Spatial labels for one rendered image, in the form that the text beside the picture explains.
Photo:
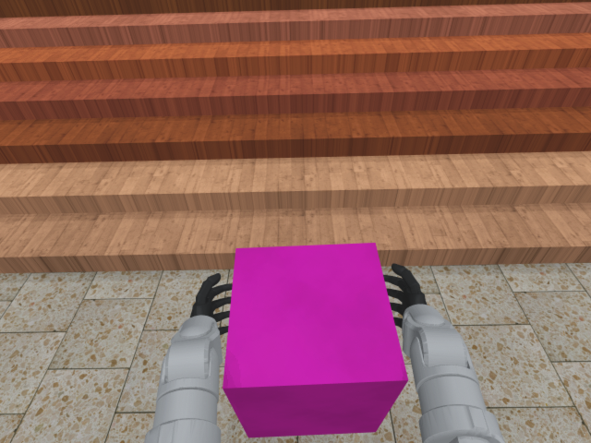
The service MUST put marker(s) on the robot left forearm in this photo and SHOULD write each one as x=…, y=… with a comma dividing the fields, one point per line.
x=188, y=392

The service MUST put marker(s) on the left robot hand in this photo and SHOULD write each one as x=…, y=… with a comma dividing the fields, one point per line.
x=204, y=305

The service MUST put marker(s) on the robot right forearm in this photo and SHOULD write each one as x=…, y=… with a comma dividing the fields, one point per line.
x=451, y=402

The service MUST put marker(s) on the carton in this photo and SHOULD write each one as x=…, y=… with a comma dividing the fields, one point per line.
x=312, y=347

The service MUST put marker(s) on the right robot hand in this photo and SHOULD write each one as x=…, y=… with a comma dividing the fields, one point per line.
x=410, y=294

